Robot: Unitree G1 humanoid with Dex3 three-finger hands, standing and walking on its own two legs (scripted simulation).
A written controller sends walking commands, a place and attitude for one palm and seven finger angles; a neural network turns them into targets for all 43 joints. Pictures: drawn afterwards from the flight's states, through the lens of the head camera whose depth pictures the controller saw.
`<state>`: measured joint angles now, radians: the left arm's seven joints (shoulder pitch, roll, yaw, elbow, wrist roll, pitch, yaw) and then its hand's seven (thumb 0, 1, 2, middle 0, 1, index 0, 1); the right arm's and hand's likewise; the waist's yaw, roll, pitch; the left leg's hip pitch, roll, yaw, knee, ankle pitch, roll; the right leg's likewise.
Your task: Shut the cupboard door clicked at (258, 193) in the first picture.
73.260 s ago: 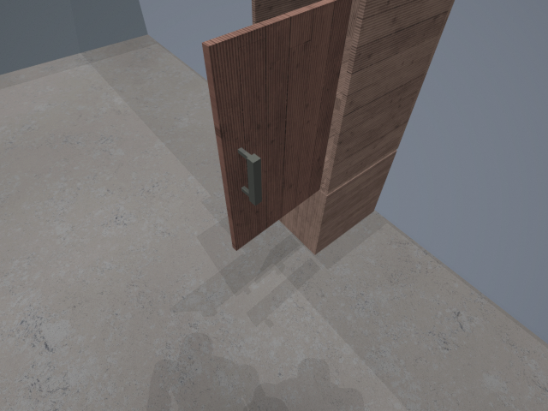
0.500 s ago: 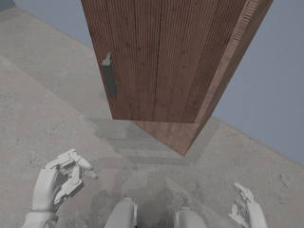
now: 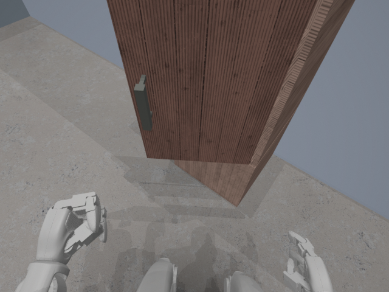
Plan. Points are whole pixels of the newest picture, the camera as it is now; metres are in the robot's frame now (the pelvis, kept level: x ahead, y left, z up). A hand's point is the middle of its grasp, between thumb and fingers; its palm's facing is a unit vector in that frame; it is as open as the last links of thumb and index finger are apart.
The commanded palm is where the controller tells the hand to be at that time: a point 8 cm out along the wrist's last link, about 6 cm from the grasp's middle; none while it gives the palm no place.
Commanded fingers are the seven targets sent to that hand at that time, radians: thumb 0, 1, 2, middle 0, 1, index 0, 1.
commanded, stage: raise the hand and make a fist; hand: left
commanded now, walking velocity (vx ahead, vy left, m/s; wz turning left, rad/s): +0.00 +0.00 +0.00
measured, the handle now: (145, 103) +0.53 +0.17 +0.05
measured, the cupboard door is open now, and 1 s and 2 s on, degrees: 34 34 34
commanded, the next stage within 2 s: bring the fist close to the handle in 0.40 s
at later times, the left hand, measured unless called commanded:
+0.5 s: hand (102, 226) +0.22 +0.18 +0.05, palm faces +0.01 -1.00 -0.03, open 3.1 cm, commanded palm +0.20 +0.24 +0.06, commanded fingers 0.00 0.90 0.90 -1.30 -1.50 -1.30 -1.50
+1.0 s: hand (130, 177) +0.32 +0.16 +0.06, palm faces -0.01 -1.00 -0.02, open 3.1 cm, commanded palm +0.30 +0.21 +0.06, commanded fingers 0.00 0.90 0.90 -1.30 -1.50 -1.30 -1.50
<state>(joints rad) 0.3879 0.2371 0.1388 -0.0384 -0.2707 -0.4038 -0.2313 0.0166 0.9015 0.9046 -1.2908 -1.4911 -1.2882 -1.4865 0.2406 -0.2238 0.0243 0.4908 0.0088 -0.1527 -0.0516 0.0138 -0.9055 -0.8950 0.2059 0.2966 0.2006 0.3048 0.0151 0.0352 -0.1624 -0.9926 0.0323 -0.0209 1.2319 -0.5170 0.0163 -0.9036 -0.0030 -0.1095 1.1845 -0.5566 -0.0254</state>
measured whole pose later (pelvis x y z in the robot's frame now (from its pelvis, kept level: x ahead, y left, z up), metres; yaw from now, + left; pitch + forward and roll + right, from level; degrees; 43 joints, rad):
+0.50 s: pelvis +0.00 +0.00 +0.00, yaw +0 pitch +16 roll -3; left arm 0.38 0.23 0.14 -0.01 -0.28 -0.42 -0.24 0.02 0.90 0.90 -1.30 -1.50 -1.30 -1.50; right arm 0.24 -0.24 0.01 0.49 0.01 -0.15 -0.05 0.01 -0.91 -0.90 0.20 0.30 0.20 0.30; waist 0.01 0.03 -0.16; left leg -0.99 0.03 -0.02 1.23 -0.51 0.01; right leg -0.91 0.00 -0.10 1.19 -0.56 -0.03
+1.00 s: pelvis +0.00 +0.00 +0.01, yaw +0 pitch +17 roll -2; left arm 0.00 0.21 0.10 0.24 -0.20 -0.36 -0.14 0.02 0.90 0.90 -1.30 -1.50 -1.30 -1.50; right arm 0.25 -0.24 0.02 0.55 0.01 -0.12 -0.04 0.01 -0.91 -0.90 0.20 0.30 0.20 0.30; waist -0.02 0.03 -0.16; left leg -0.97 0.03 0.00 1.18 -0.50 0.02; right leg -0.90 -0.01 -0.09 1.15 -0.54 -0.02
